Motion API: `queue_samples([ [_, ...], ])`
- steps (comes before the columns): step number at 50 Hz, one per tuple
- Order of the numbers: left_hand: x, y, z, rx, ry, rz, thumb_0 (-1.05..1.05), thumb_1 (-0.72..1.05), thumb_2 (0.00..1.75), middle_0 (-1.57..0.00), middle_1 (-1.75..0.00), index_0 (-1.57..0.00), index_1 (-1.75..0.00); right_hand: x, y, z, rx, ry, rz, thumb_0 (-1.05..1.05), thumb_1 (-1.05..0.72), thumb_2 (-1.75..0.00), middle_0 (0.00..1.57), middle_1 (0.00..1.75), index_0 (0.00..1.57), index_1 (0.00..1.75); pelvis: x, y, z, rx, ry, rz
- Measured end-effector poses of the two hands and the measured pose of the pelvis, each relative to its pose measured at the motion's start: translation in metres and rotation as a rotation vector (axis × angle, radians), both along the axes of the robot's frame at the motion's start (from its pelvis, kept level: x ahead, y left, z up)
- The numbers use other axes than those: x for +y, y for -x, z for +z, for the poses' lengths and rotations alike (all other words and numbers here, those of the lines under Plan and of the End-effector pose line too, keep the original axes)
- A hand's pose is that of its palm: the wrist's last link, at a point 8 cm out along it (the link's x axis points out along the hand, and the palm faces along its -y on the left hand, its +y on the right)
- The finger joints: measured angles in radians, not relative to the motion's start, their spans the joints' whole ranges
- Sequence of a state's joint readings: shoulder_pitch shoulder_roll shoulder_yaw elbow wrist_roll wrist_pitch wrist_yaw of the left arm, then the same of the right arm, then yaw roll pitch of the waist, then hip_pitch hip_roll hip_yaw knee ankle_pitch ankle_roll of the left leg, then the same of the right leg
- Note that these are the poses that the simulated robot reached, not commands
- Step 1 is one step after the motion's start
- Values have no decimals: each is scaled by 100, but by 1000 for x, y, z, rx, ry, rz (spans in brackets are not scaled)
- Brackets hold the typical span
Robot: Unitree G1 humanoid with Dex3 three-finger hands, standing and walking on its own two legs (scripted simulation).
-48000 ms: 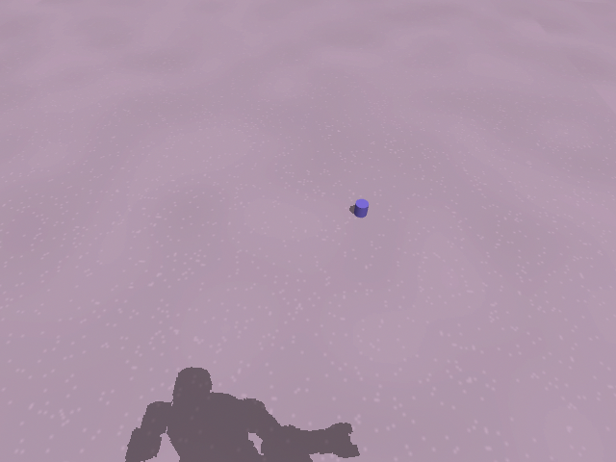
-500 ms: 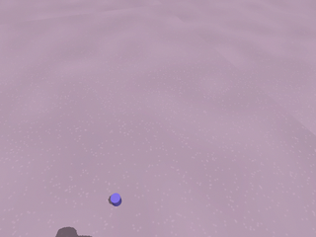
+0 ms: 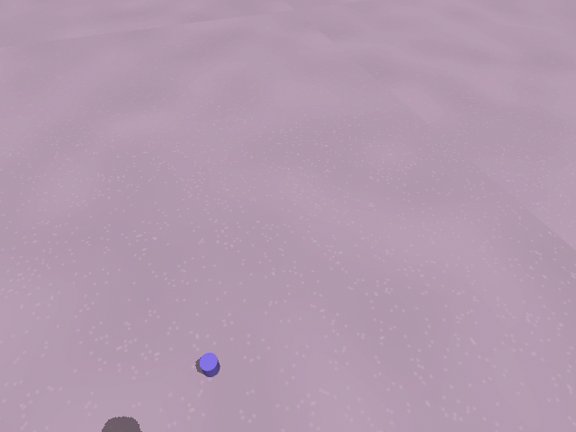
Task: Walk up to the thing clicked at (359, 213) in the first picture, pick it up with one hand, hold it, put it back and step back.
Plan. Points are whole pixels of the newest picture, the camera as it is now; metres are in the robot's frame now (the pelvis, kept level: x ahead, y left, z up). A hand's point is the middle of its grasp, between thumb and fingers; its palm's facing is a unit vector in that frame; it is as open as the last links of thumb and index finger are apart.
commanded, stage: stand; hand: left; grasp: from above
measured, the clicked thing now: (209, 364) +0.47 +0.24 -0.75
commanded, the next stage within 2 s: step back in 0.30 s
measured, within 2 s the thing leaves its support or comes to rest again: neither
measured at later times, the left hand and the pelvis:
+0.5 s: hand out of the picture +0.07 +0.28 -0.17, palm faces -0.01 -0.93 -0.38, open 7.4 cm; pelvis -0.03 +0.02 -0.01, yaw +0 degrees
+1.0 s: hand out of the picture +0.03 +0.33 -0.18, palm faces -0.10 -0.92 -0.39, open 7.4 cm; pelvis -0.09 +0.08 -0.03, yaw -5 degrees
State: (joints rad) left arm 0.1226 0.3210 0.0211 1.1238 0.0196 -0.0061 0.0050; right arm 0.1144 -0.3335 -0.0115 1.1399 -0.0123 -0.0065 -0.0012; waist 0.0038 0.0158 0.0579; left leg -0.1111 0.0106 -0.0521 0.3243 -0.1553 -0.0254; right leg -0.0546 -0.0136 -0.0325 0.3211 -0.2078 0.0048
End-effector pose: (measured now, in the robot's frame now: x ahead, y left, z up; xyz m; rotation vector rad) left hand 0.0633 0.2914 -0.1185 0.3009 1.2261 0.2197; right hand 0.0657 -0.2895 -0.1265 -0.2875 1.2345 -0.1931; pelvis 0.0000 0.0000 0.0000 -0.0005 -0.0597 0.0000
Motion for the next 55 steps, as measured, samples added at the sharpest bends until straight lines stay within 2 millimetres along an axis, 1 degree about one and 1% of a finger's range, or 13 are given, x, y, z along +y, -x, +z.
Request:
queue_samples([
  [15, -2, 1, 1, -4, 0, -16, 1, 90, 90, -20, -30, -20, -30, -5, 8, 1, 10, 4, -4, 1, -91, -90, 20, 30, 21, 30, -3, 3, 0, 1, 1, -2],
  [17, 0, 2, 0, -10, 1, -1, 1, 90, 90, -20, -30, -21, -30, -7, 8, 0, 14, 5, -5, 1, -91, -90, 20, 30, 21, 30, -2, 6, -2, 9, 5, 0],
  [22, 16, 5, -5, -4, -23, 3, 1, 90, 90, -20, -31, -21, -30, -11, 13, -3, 25, 36, -8, 1, -91, -90, 20, 30, 21, 30, 7, 23, -8, 17, 14, 0],
  [26, 38, 1, -10, -7, -37, -23, 1, 90, 90, -20, -31, -21, -30, -5, 28, 1, 51, 69, -18, 1, -91, -90, 20, 30, 21, 30, 24, 31, -12, 37, 3, 5],
  [29, 57, -11, -20, -39, -36, -42, 1, 90, 90, -20, -31, -21, -30, 3, 43, 2, 76, 107, -15, 1, -91, -90, 20, 30, 21, 30, 40, 36, -21, 52, 16, 17],
  [31, 68, -19, -28, -67, -28, -39, 1, 90, 90, -20, -31, -21, -30, 12, 54, 2, 98, 130, -12, 1, -91, -90, 20, 30, 21, 30, 50, 43, -25, 48, 7, 18],
  [33, 74, -23, -29, -81, -24, -42, 1, 90, 90, -20, -30, -20, -30, 24, 64, 5, 116, 131, -7, 1, -91, -90, 20, 30, 21, 30, 56, 50, -23, 44, 7, 11],
  [36, 76, -22, -26, -76, -11, -56, 1, 91, 90, -20, -30, -20, -30, 39, 75, 12, 117, 126, -16, 1, -91, -90, 20, 30, 21, 30, 64, 56, -16, 54, 24, 13],
  [40, 78, -9, -23, -59, 2, -80, 1, 91, 90, -20, -30, -20, -30, 53, 77, 13, 74, 123, -35, 1, -91, -90, 21, 30, 21, 30, 74, 64, -12, 58, 19, -16],
  [46, 83, 20, -22, -16, -20, -106, 1, 91, 90, -20, -30, -20, -30, 66, 72, 1, -39, 83, -54, 1, -91, -90, 21, 30, 21, 30, 80, 79, -19, 32, -9, -56],
  [51, 82, 44, -16, -11, -56, -116, 1, 91, 90, -20, -30, -20, -30, 66, 79, -16, -89, 36, -64, 1, -91, -90, 21, 30, 21, 30, 78, 95, -26, 9, -17, -80],
  [55, 79, 66, -4, -39, -65, -110, 1, 90, 90, -20, -30, -20, -30, 62, 89, -19, -95, 9, -67, 1, -91, -90, 21, 30, 21, 30, 72, 109, -24, 1, 8, -67],
])
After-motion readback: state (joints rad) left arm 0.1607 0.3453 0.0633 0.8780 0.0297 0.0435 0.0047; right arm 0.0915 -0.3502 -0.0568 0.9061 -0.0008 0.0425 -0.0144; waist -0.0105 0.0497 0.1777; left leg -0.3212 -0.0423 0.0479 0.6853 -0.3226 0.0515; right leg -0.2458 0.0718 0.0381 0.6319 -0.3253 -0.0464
